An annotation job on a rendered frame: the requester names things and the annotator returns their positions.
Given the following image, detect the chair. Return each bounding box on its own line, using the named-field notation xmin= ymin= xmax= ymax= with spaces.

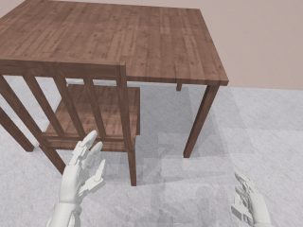
xmin=0 ymin=55 xmax=140 ymax=186

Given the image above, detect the table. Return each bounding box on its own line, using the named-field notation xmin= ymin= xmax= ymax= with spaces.
xmin=0 ymin=0 xmax=229 ymax=158

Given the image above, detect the left robot hand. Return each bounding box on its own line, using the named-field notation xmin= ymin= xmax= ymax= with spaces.
xmin=59 ymin=130 xmax=107 ymax=205

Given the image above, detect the right robot hand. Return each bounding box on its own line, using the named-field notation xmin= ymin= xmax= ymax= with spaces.
xmin=231 ymin=171 xmax=272 ymax=227

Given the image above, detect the left robot forearm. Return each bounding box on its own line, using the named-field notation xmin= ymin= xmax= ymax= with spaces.
xmin=45 ymin=201 xmax=82 ymax=227

